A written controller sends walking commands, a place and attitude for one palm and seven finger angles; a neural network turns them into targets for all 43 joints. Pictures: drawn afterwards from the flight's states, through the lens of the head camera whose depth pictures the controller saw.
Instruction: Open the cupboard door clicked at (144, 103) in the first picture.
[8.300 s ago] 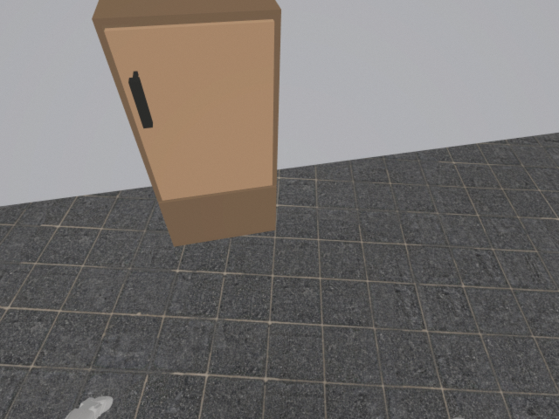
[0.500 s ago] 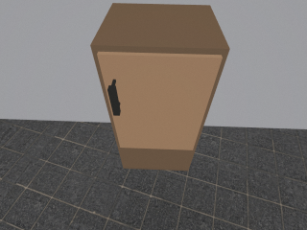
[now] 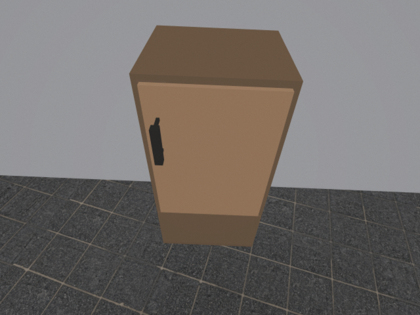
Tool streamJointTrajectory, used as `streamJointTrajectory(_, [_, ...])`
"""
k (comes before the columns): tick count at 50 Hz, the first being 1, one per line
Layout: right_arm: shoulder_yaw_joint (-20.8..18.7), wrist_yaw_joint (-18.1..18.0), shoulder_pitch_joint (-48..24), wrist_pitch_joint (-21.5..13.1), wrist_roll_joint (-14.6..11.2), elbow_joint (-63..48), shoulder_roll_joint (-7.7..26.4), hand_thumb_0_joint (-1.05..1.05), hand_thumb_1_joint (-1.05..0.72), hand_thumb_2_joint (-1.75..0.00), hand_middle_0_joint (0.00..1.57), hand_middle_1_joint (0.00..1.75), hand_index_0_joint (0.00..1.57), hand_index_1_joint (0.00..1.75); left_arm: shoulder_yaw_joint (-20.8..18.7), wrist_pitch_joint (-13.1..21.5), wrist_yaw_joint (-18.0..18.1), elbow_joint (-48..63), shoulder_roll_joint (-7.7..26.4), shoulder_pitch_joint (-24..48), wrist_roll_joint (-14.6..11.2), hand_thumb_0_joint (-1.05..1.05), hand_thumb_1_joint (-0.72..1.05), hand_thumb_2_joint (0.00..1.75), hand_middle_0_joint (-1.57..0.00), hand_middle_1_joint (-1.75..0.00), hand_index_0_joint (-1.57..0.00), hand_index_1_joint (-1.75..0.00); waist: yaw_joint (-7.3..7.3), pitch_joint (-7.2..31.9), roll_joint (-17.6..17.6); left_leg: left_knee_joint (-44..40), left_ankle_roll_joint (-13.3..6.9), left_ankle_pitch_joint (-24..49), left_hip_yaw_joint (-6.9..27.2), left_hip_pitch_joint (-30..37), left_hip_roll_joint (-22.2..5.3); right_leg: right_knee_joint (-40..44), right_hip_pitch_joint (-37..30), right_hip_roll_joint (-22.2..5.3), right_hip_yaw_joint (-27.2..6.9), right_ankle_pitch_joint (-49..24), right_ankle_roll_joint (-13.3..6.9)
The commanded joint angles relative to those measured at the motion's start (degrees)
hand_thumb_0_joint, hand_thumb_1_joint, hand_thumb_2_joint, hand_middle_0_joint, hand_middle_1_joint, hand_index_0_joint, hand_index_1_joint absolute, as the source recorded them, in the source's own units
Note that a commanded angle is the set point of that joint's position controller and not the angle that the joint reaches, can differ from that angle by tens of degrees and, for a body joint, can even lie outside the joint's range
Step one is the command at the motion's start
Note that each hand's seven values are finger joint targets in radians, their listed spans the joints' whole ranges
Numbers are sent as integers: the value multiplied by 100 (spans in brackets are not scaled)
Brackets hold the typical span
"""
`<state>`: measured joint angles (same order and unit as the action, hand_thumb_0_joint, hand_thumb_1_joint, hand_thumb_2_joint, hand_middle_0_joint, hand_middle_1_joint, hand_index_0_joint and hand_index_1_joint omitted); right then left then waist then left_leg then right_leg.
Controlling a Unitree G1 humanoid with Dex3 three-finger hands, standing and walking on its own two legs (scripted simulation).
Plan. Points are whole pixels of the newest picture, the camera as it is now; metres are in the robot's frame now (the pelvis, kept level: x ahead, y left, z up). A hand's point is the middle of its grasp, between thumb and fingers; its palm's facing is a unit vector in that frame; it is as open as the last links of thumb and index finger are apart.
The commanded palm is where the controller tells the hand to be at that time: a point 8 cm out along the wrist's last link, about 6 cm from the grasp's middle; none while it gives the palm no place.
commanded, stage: look again from close up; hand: left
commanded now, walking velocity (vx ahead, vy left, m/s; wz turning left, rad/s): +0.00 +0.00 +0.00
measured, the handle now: (158, 141) +0.60 +0.19 -0.03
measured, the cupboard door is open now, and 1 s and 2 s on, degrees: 0 0 0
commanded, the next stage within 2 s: shuffle to correct the standing spot in 0.14 s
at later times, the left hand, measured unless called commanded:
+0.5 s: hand out of the picture -0.06 +0.18 -0.17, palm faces +0.02 -0.98 -0.18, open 7.3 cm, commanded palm none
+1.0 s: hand out of the picture +0.02 +0.18 -0.18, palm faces +0.03 -0.99 -0.11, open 7.3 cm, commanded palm none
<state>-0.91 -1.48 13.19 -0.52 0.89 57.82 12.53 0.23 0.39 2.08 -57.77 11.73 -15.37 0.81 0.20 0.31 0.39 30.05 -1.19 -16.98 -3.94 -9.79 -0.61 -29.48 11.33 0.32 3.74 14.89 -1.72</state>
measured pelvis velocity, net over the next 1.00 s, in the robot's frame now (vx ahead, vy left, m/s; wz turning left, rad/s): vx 0.05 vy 0.03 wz -0.04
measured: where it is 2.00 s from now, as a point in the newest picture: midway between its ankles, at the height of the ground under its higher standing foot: outside the picture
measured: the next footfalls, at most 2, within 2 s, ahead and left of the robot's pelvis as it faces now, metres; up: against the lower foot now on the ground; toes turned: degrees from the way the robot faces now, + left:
left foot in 0.92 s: +0.10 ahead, +0.13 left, +0.00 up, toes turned +6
right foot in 1.30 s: +0.19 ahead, -0.13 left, +0.00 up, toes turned -9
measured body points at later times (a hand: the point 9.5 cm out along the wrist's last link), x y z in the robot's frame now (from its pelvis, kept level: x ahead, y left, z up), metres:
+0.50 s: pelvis -0.03 +0.01 +0.01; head -0.04 +0.01 +0.46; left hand -0.06 +0.24 -0.15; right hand -0.06 -0.22 -0.15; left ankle -0.01 +0.10 -0.73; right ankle +0.01 -0.10 -0.73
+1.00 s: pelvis +0.05 +0.03 +0.00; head +0.05 +0.06 +0.45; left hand +0.02 +0.24 -0.17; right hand +0.07 -0.20 -0.14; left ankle +0.06 +0.12 -0.74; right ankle +0.02 -0.09 -0.70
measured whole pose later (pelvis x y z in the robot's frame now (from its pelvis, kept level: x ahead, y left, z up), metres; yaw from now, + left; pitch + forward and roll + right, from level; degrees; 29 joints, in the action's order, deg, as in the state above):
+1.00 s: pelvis +0.05 +0.03 +0.00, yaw -2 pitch -1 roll -1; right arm -2.4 -1.1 16.9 -2.9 1.4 59.6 7.7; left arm -2.5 -0.5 0.4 -61.8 7.2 -22.3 2.0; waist -0.2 0.5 2.4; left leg 30.8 -2.4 -16.5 -8.1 -13.9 -2.4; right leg -48.4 19.7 -1.4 3.1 23.8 -1.1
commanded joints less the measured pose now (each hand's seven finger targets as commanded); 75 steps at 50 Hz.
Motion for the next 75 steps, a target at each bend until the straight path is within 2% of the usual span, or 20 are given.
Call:
streamJointTrajectory(1, [-96, -20, 113, -88, 13, -259, 682, 0, -90, -90, 20, 30, 20, 30, -167, 89, 11, 281, 766, -77, 13, 0, 90, 90, -20, -30, -20, -30, 11, -329, -83, -783, -124, 723, 630, -320, -547, 753, 60, -661, -796, -728, -83])
streamJointTrajectory(17, [-106, 64, 526, 99, 73, 132, 584, 0, -90, -90, 20, 30, 20, 30, -158, -53, -39, 6, 446, -593, 96, 0, 90, 90, -20, -30, -20, -30, -10, -706, -111, -1592, -194, -2172, 987, -1012, -658, 886, 443, -409, -567, 1694, 93])
streamJointTrajectory(27, [-286, -21, 511, 62, 34, 162, 650, 0, -90, -90, 20, 30, 20, 30, -246, -77, -207, -207, -104, -1302, 106, 0, 90, 90, -20, -30, -20, -30, -198, -788, -614, -1693, -497, -2695, 1203, -1562, -1113, -74, -251, -67, 79, 621, 33])
streamJointTrajectory(28, [-262, -15, 510, 56, 26, 149, 527, 0, -90, -90, 20, 30, 20, 30, -275, -38, -183, -245, -42, -1494, 104, 0, 90, 90, -20, -30, -20, -30, -275, -790, -291, -1190, -415, -2487, 983, -1743, -878, 388, -488, -226, -241, 915, -41])
streamJointTrajectory(30, [-160, 34, 441, 65, -28, 13, 11, 0, -90, -90, 20, 30, 20, 30, -397, 64, -47, -370, 414, -1861, 81, 0, 90, 90, -20, -30, -20, -30, -374, -963, 1492, 1029, -84, -1475, -58, -2685, 70, 1964, -624, -1593, -2681, 2912, -735])
streamJointTrajectory(31, [-182, 71, 172, 50, 5, -77, 58, 0, -90, -90, 20, 30, 20, 30, -433, 110, 17, -386, 457, -1987, 20, 0, 90, 90, -20, -30, -20, -30, -447, -1047, 1389, 2139, -129, -1248, 90, -2692, -95, 2512, -319, -2052, -3323, 3060, -1030])
streamJointTrajectory(35, [-272, 180, 706, 70, 20, 131, -79, 0, -90, -90, 20, 30, 20, 30, -404, 228, 45, -162, 264, -1028, 43, 0, 90, 90, -20, -30, -20, -30, 180, -629, 331, 2823, -46, -490, 157, -2012, -410, 2244, 414, -1613, -2043, 1919, -916])
streamJointTrajectory(40, [-222, 178, 436, -64, -13, -26, -344, 0, -90, -90, 20, 30, 20, 30, -409, 222, -22, -291, 259, -1237, 112, 0, 90, 90, -20, -30, -20, -30, -44, -720, 556, 1158, 31, -397, -158, -1289, -303, 1983, 515, -1369, -1361, 1037, -843])
streamJointTrajectory(43, [-192, 110, 895, -179, 3, 136, -363, 0, -90, -90, 20, 30, 20, 30, -413, 158, -74, -306, 191, -1127, 63, 0, 90, 90, -20, -30, -20, -30, 121, -537, 498, -107, 74, 134, -409, -72, -101, 1354, 935, -1008, -1010, 1288, -601])
streamJointTrajectory(44, [-200, 67, 1129, -220, 0, 233, -218, 0, -90, -90, 20, 30, 20, 30, -387, 135, -97, -288, 45, -1130, 48, 0, 90, 90, -20, -30, -20, -30, 189, -451, 153, -456, 90, 44, -243, 442, -198, 888, 1203, -803, -847, 1236, -477])
streamJointTrajectory(46, [-410, -15, 1865, -233, 73, 306, 683, 0, -90, -90, 20, 30, 20, 30, -298, 116, -148, -11, -397, -1000, 55, 0, 90, 90, -20, -30, -20, -30, 441, -440, -1805, -1943, -719, -1464, 2534, 1071, -2200, -1497, 2600, -28, 229, 1542, 47])
streamJointTrajectory(47, [-442, -50, 1908, -205, 84, 308, 813, 0, -90, -90, 20, 30, 20, 30, -327, 109, -181, 232, -244, -485, 125, 0, 90, 90, -20, -30, -20, -30, 504, -803, -1146, -2224, -1110, -1394, 2930, 791, -2623, -2373, 2958, -281, -94, 1557, 28])
streamJointTrajectory(54, [-132, -130, 1103, -361, 46, 198, 131, 0, -90, -90, 20, 30, 20, 30, -313, -39, -219, 83, -346, -490, 79, 0, 90, 90, -20, -30, -20, -30, -52, -455, -578, -1608, -655, 3385, 386, -21, -1562, -2431, 1847, -606, -239, -180, 338])
streamJointTrajectory(60, [-274, -178, 1136, -121, 72, 305, 312, 0, -90, -90, 20, 30, 20, 30, -330, -131, -126, 336, -93, 27, 57, 0, 90, 90, -20, -30, -20, -30, 131, -412, -1096, -737, -544, 4743, 236, 245, -1533, -780, 1051, -273, 194, -87, 281])
streamJointTrajectory(63, [-379, -151, 1094, -24, 32, 289, 340, 0, -90, -90, 20, 30, 20, 30, -412, -53, -98, 340, 181, -310, 66, 0, 90, 90, -20, -30, -20, -30, -111, -105, -689, 105, -252, 3830, 142, 175, -1250, 346, 170, -369, 149, -1501, 265])
streamJointTrajectory(64, [-393, -121, 1247, 6, -12, 265, 160, 0, -90, -90, 20, 30, 20, 30, -474, 8, -47, 307, 521, -483, 89, 0, 90, 90, -20, -30, -20, -30, -115, 350, 65, 830, -5, 2501, -84, -405, -867, 204, -730, -983, -422, -3737, 80])
streamJointTrajectory(65, [-376, -91, 1360, 31, -69, 203, -126, 0, -90, -90, 20, 30, 20, 30, -549, 50, 16, 249, 876, -661, 100, 0, 90, 90, -20, -30, -20, -30, -139, 793, 971, 1809, 250, -338, -401, -1236, -207, -80, -1544, -2093, -1342, -6462, -566])
streamJointTrajectory(66, [-390, -125, 1220, 78, -120, 117, -148, 0, -90, -90, 20, 30, 20, 30, -557, 80, 35, 219, 942, -749, 56, 0, 90, 90, -20, -30, -20, -30, -212, 1023, 977, 2687, 259, -2055, 7, -1334, -14, 74, -1512, -2661, -1388, -7145, -1124])
streamJointTrajectory(70, [-410, -65, 765, 292, -65, 119, -142, 0, -90, -90, 20, 30, 20, 30, -522, -46, 139, 486, 644, 262, 48, 0, 90, 90, -20, -30, -20, -30, -31, 455, 845, 3863, 344, -1480, 460, -1631, -197, 496, -406, -2100, -998, -4623, -1091])
streamJointTrajectory(75, [-372, 50, 665, 329, 0, -12, -177, 0, -90, -90, 20, 30, 20, 30, -584, -126, 127, 703, 730, 598, 140, 0, 90, 90, -20, -30, -20, -30, 34, 196, 849, 2557, 384, -1072, 224, -1009, -194, 904, 564, -1871, -911, -2042, -868])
